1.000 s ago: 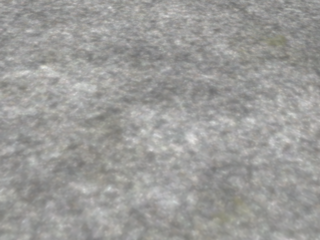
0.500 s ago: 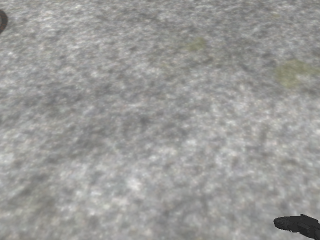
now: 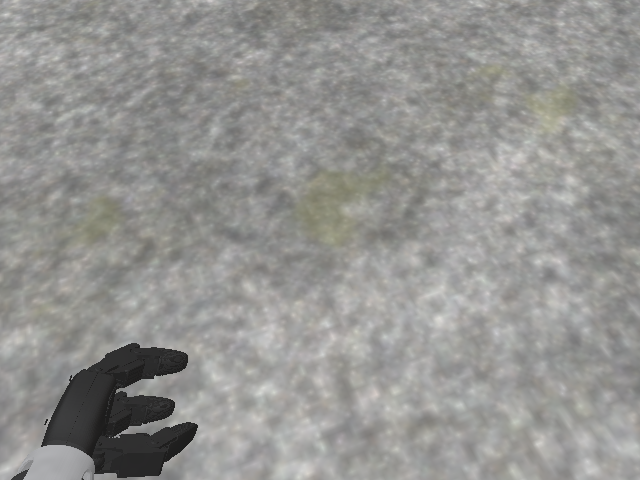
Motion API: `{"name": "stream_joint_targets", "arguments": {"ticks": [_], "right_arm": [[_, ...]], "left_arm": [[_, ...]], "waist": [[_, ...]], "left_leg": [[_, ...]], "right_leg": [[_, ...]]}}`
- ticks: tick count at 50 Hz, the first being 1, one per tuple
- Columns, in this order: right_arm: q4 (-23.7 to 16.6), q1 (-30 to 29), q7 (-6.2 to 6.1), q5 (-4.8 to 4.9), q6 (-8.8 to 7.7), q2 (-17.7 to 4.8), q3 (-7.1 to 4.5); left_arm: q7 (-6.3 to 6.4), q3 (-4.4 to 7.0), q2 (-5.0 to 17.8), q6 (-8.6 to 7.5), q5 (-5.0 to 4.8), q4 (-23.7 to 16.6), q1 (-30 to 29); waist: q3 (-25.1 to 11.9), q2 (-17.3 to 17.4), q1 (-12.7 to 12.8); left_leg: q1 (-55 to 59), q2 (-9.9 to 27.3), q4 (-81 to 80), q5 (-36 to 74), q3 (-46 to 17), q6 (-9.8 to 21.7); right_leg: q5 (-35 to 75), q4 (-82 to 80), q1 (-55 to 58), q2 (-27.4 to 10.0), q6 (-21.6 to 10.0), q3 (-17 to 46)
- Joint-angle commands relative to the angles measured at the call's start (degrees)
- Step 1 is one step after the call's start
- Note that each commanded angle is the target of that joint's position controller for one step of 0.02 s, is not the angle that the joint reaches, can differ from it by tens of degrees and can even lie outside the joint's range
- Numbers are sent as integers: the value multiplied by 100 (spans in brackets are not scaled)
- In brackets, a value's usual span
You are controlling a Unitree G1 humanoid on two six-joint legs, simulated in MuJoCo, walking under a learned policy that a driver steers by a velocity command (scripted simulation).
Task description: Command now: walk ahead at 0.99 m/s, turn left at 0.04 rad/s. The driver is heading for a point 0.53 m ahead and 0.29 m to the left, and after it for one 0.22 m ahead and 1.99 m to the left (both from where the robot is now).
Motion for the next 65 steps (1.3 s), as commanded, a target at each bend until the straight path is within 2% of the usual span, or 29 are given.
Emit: {"name": "stream_joint_targets", "arguments": {"ticks": [1, 2, 3, 4, 6, 9, 13, 20, 23, 24, 25, 26, 27, 29, 32, 35, 39, 42, 43, 44, 45, 46, 48, 50, 59, 62, 63, 64, 65], "right_arm": [[-356, -701, -91, 41, 54, -1597, -269], [-430, -695, -70, 19, 66, -1353, -225], [-702, -77, 57, 111, 57, -193, -9], [-882, -345, -24, 294, 59, -676, -118], [-919, -1001, -1, 233, 81, -580, -126], [-628, -691, 157, 70, 366, -238, -117], [-1036, -1819, 286, 30, 545, -13, -103], [-1335, -2531, 452, 43, 483, -285, -23], [-643, 26, 316, 39, 541, -952, -321], [-393, 797, 188, 94, 538, -1191, -488], [-353, 208, 82, 185, 592, -1438, -582], [-686, -327, 68, -17, 620, -2018, -671], [-954, -586, 20, -47, 599, -1784, -683], [-867, -1024, -44, 14, 500, -1146, -523], [-960, -1284, -19, 144, 293, -1046, -430], [-963, -1213, -16, 131, 291, -1136, -508], [-968, -999, -61, 150, 535, -1027, -576], [-1244, -1492, -107, 88, 540, -1100, -634], [-1373, -1569, -90, 138, 492, -879, -575], [-1535, -1182, -155, 178, 518, -256, -425], [-1644, -102, -194, 190, 558, -517, -433], [-1444, -347, -179, -14, 665, -812, -466], [-1613, -1248, -22, -99, 831, -901, -527], [-1755, -1349, 124, -42, 1014, -772, -477], [-2384, -2224, 305, 81, 1165, -603, -333], [-2368, -2122, 323, 110, 1100, -664, -391], [-2191, -1702, 278, 83, 1047, -781, -446], [-2217, -1580, 152, 57, 987, -1316, -542], [-2477, -1585, 48, -21, 964, -1971, -726]], "left_arm": [[225, 309, 762, -65, 95, 544, 2464], [362, 480, 1218, -62, 181, 839, 3326], [458, 596, 1764, -134, 306, 809, 3194], [471, 624, 1671, -158, 183, 677, 3248], [455, 490, 951, -276, 61, 934, 2563], [451, 361, 385, -425, -31, 1092, 2339], [422, 307, 117, -614, -187, 1379, 2486], [676, 363, 719, -599, -169, 1469, 2661], [803, 538, 1262, -290, -61, 1167, 2022], [711, 556, 1192, -209, -67, 1145, 1814], [556, 313, 266, -286, 31, 949, 1616], [543, 206, 135, -415, -125, 279, 2383], [565, 146, 368, -576, -72, 223, 2195], [589, 170, 549, -595, -21, 293, 1820], [615, 124, 474, -162, 94, 201, 1763], [589, 21, 210, -76, -39, -109, 1214], [623, -65, 137, -75, -162, -264, 790], [750, 83, 554, -217, -119, 34, 1794], [801, 152, 754, -316, -71, 249, 2552], [823, 165, 978, -322, -40, 184, 2831], [775, 261, 1027, -249, -44, 89, 2626], [816, 269, 708, -188, -104, -133, 1929], [847, 85, 137, -56, -87, -178, 1472], [840, 168, 387, -4, -80, -18, 1559], [643, 474, 863, 125, 24, 22, 1627], [588, 560, 975, 261, -34, 65, 1881], [557, 581, 894, 331, -33, 123, 2112], [492, 521, 533, 418, -78, 67, 2348], [576, 486, 593, 507, -36, -434, 1685]], "waist": [[-808, 601, 1964], [-1372, 541, 2219], [-2011, -1187, 1324], [-2717, -690, 1525], [-685, -175, 1052], [-192, -346, 527], [435, -343, 460], [276, -338, 192], [-965, -630, -1166], [-1122, -137, -1455], [-278, 1402, -771], [-1306, 1825, 111], [-1309, 762, 19], [60, -678, 594], [194, -824, 947], [-239, -373, 742], [-643, 219, 295], [-828, 336, 846], [-1090, 95, 1175], [-1610, -821, 970], [-2793, -1223, 398], [-2494, -684, 437], [-1341, -241, 450], [-799, -652, 425], [-692, -1104, 484], [-640, -748, 458], [-585, -121, 343], [-140, 1655, 405], [-2, 1734, 195]], "left_leg": [[-1928, 1213, 2716, 7753, -533, 936], [-3021, 857, 4562, 5798, -667, 894], [-4962, -5, 6976, -565, -1014, 793], [-5369, -172, 7781, -175, -1934, 913], [-5609, 327, 7159, 917, -1751, 882], [-4977, 642, 6756, 1120, -1732, 750], [-5726, 690, 6157, 1769, -1353, 694], [-4383, -300, 3559, 2925, -24, 1160], [-1771, -717, 3526, 1874, -375, 1547], [-748, -594, 2976, 1651, -900, 1826], [-607, -191, 3079, 2217, -1884, 2008], [651, 920, 2026, 2082, -4992, 3220], [508, 1405, 816, 1200, -6221, 3237], [-1535, 1065, 785, 2877, -5119, 2682], [-3346, 343, 888, 5580, -3475, 2203], [-3385, -475, 1431, 6806, -2726, 1593], [-3151, -936, 2127, 5535, -2852, 781], [-3134, -1019, 3574, 4428, -3326, 417], [-3545, -1163, 4893, 2813, -3006, 270], [-4506, -1628, 6564, -2076, -2178, 280], [-4720, -1246, 7578, -1813, -2163, 192], [-4913, -853, 7744, -940, -1935, 184], [-4908, -538, 7282, -328, -1755, 25], [-4600, -380, 6855, -198, -1630, -52], [-3308, -46, 4151, 19, -920, 300], [-2582, -277, 2908, 100, -701, 490], [-2047, -210, 2210, 262, -1228, 618], [-1997, 1136, 989, 637, -3473, 992], [-2724, 1983, 734, 1689, -5064, 1825]], "right_leg": [[-466, -642, 4152, 493, -189, -35], [-1133, -561, 5636, -123, -130, 601], [-2169, -898, 6935, -2149, -215, 3154], [-2328, -1861, 6685, -2571, -220, 4675], [-1456, -2293, 4738, -1980, -87, 2944], [-782, -2840, 3458, -1522, 142, 1492], [857, -3304, 3332, -1079, 517, -83], [5601, -2757, 4206, -987, 823, -1330], [6843, 581, 3929, -1300, 767, -1034], [4300, 2874, 3121, -834, 715, -1023], [-1932, 5129, 1106, 330, 804, -760], [-2637, 6234, -655, 552, 1013, 406], [-2275, 5881, -1084, 283, 927, 971], [-1790, 4638, -496, -164, 1010, 965], [-1848, 3032, 878, -484, 1326, 699], [-653, 1363, 1424, -127, 1263, 321], [649, -395, 2228, 488, 1104, 193], [1304, -1630, 3423, 541, 972, 633], [2365, -1871, 4388, -257, 742, 1154], [5413, -1064, 5410, -2099, 383, 2469], [5643, -1009, 5717, -3308, -624, 3940], [3636, -1399, 5019, -2898, -844, 3930], [1539, -1883, 3722, -1915, -408, 2380], [1691, -2155, 2876, -1595, -285, 1456], [-634, -2324, 2109, -1804, 75, -54], [-1489, -1665, 1971, -1874, 526, -444], [-1927, -850, 1520, -1674, 871, -682], [-3168, 985, 367, -946, 1366, -1229], [-3477, 1852, -386, -255, 1539, -119]]}}
Next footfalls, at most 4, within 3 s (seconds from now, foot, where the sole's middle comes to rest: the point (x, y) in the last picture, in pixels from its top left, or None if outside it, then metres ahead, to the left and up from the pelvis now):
0.04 right None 0.24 -0.09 -0.75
0.48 left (254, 386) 0.66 0.11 -0.75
0.86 right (222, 258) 1.01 0.18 -0.75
1.26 left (198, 349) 0.76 0.24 -0.75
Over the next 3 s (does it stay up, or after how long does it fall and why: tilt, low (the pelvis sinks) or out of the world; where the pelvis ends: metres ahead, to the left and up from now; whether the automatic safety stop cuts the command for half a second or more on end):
stays up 0.59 1.18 -0.01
